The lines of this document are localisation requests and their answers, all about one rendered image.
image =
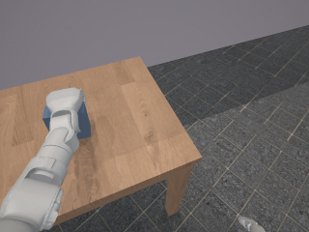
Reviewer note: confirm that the left robot forearm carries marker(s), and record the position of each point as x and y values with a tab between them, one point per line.
51	162

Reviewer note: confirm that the left robot upper arm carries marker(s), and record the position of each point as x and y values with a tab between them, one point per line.
34	206

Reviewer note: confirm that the left robot hand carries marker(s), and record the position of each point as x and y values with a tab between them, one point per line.
69	98

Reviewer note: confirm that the table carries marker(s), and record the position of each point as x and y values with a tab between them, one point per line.
136	139

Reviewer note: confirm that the right robot hand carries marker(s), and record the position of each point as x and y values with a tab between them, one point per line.
250	225

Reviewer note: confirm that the sponge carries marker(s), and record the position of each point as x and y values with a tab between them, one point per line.
83	121

